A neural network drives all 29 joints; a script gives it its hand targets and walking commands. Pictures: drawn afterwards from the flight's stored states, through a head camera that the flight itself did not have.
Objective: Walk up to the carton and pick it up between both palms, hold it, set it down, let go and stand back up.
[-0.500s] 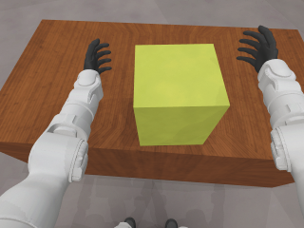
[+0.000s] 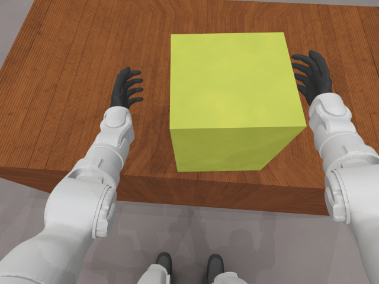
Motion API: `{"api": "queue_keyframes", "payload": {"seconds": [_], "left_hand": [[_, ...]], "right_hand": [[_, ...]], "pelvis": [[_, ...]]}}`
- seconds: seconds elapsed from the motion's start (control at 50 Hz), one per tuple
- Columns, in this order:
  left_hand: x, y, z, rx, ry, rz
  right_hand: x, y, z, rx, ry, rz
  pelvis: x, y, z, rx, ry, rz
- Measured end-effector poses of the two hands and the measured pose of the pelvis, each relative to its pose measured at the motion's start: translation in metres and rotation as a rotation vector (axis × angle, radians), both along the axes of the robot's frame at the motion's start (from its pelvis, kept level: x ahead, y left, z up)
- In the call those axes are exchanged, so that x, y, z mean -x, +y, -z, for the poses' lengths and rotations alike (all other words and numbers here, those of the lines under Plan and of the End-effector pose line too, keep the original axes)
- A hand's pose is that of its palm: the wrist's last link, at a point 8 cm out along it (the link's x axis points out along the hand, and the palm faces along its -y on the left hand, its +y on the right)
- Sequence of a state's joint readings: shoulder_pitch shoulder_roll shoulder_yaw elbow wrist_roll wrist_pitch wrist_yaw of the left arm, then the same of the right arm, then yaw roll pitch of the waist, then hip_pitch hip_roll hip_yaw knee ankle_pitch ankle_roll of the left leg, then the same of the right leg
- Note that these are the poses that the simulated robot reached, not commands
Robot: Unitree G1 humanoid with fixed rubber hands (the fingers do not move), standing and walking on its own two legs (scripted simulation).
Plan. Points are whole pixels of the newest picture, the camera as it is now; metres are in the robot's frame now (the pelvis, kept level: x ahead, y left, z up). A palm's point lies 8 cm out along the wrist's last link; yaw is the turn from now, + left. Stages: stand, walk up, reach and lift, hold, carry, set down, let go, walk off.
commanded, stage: reach and lift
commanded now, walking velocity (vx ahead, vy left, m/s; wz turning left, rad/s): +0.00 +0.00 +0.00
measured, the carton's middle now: (222, 112) +0.49 -0.03 -0.05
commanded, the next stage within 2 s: none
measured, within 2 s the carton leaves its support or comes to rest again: neither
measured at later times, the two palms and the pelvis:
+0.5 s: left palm (138, 115) +0.46 +0.17 -0.03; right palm (302, 107) +0.50 -0.21 -0.02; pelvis +0.00 +0.00 -0.02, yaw -1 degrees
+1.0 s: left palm (151, 118) +0.45 +0.14 -0.03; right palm (296, 109) +0.49 -0.19 -0.01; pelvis -0.01 -0.01 -0.03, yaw -2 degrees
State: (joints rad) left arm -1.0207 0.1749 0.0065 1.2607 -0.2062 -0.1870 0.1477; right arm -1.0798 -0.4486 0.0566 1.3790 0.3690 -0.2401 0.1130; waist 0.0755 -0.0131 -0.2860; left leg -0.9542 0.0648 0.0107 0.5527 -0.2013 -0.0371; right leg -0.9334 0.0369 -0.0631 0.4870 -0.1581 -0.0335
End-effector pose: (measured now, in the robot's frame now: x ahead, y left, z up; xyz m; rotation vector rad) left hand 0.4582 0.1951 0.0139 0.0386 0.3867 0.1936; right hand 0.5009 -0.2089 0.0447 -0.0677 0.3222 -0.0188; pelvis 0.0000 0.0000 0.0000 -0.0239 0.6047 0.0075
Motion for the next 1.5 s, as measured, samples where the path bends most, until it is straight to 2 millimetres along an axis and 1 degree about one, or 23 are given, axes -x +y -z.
{"api": "queue_keyframes", "payload": {"seconds": [0.1, 0.22, 0.3, 0.38, 0.58, 0.72, 0.9, 0.96, 1.02, 1.08, 1.18, 1.28, 1.38, 1.5], "left_hand": [[-0.002, -0.012, 0.016, 0.003, -0.008, 0.021], [-0.004, -0.025, 0.03, 0.009, -0.013, 0.041], [-0.003, -0.027, 0.038, 0.012, -0.007, 0.036], [-0.002, -0.027, 0.043, 0.008, -0.008, 0.026], [-0.003, -0.03, 0.041, 0.011, -0.031, 0.023], [-0.002, -0.039, 0.04, 0.028, -0.043, 0.04], [0.001, -0.056, 0.045, 0.05, -0.046, 0.058], [0.002, -0.057, 0.044, 0.048, -0.055, 0.036], [0.006, -0.06, 0.04, 0.017, -0.077, 0.015], [0.01, -0.061, 0.038, 0.016, -0.063, -0.005], [0.014, -0.061, 0.037, 0.026, -0.042, -0.01], [0.017, -0.06, 0.037, 0.037, -0.046, -0.017], [0.019, -0.061, 0.038, 0.031, -0.067, 0.001], [0.019, -0.061, 0.038, 0.028, -0.076, 0.012]], "right_hand": [[0.001, 0.004, 0.022, 0.001, -0.014, -0.004], [0.004, 0.002, 0.043, 0.011, -0.017, 0.005], [0.005, 0.0, 0.052, 0.011, -0.023, 0.008], [0.004, 0.0, 0.058, 0.005, -0.036, 0.006], [-0.001, 0.008, 0.059, -0.005, -0.055, -0.005], [0.0, 0.018, 0.056, -0.005, -0.056, -0.009], [0.006, 0.02, 0.052, 0.002, -0.053, 0.009], [0.008, 0.02, 0.054, -0.004, -0.051, 0.017], [0.01, 0.02, 0.056, -0.036, -0.057, 0.027], [0.012, 0.02, 0.058, -0.053, -0.057, 0.028], [0.013, 0.021, 0.059, -0.04, -0.058, 0.016], [0.017, 0.022, 0.058, -0.015, -0.06, 0.013], [0.025, 0.021, 0.057, -0.013, -0.073, 0.029], [0.029, 0.02, 0.057, -0.014, -0.082, 0.04]], "pelvis": [[0.002, 0.001, 0.006, 0.001, 0.05, 0.007], [0.004, 0.001, 0.011, -0.007, 0.081, 0.023], [0.005, 0.002, 0.014, -0.014, 0.093, 0.032], [0.005, 0.002, 0.017, -0.018, 0.104, 0.037], [0.003, 0.0, 0.022, -0.019, 0.103, 0.034], [0.003, -0.003, 0.025, -0.019, 0.085, 0.025], [0.007, -0.006, 0.028, -0.017, 0.067, 0.025], [0.009, -0.006, 0.028, -0.017, 0.065, 0.029], [0.01, -0.005, 0.027, -0.01, 0.071, 0.042], [0.013, -0.004, 0.025, -0.01, 0.059, 0.05], [0.018, -0.006, 0.021, -0.027, 0.044, 0.047], [0.019, -0.007, 0.016, -0.034, 0.037, 0.045], [0.016, -0.007, 0.009, -0.033, 0.007, 0.044], [0.006, -0.006, 0.003, -0.033, -0.012, 0.044]]}}
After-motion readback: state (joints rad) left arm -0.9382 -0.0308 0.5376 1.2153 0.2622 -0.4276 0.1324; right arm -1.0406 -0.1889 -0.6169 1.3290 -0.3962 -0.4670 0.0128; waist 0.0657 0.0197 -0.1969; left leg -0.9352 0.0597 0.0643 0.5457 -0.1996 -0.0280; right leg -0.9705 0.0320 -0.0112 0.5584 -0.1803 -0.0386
